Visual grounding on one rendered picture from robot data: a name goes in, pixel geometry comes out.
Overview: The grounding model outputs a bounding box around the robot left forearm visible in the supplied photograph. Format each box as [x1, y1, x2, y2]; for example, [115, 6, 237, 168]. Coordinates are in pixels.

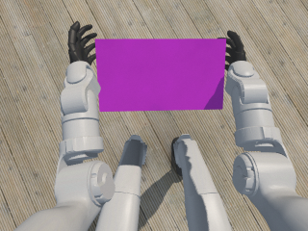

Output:
[54, 61, 104, 199]

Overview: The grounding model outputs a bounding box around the robot right shin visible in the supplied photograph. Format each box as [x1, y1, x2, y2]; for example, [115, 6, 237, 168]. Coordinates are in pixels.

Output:
[177, 134, 197, 168]

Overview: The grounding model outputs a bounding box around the robot right upper arm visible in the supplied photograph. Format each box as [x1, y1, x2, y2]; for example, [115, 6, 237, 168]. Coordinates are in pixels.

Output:
[232, 152, 308, 231]

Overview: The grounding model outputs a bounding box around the carton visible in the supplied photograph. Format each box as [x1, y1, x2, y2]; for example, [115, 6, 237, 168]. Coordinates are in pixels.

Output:
[94, 38, 226, 112]

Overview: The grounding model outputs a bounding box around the robot right forearm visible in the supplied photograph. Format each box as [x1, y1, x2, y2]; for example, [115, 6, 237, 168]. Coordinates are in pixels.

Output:
[225, 61, 296, 187]

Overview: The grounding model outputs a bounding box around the robot left hand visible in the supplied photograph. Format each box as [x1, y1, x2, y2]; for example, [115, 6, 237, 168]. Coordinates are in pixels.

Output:
[67, 21, 97, 65]

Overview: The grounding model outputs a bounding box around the robot right hand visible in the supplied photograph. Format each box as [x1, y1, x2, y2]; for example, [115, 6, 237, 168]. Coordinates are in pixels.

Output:
[218, 30, 247, 71]

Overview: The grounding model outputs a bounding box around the robot left thigh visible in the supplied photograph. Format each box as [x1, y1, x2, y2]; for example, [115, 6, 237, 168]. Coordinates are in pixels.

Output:
[95, 139, 147, 231]

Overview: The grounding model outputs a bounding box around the robot left upper arm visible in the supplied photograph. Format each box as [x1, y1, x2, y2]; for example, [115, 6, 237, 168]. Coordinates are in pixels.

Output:
[13, 160, 116, 231]

